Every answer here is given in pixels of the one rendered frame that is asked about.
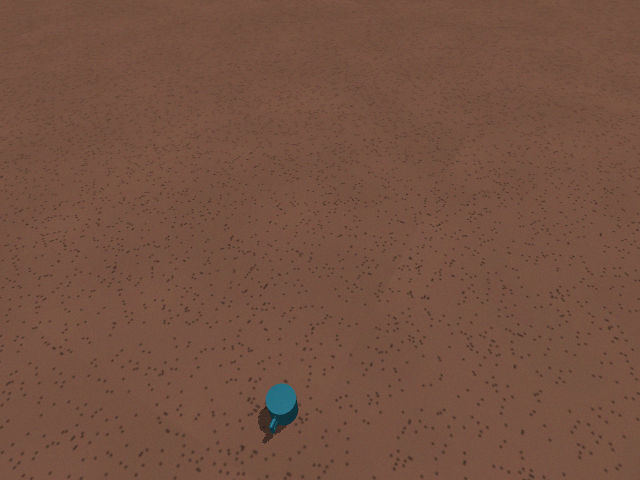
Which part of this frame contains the mug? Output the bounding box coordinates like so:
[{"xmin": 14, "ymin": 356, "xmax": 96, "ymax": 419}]
[{"xmin": 266, "ymin": 383, "xmax": 298, "ymax": 434}]

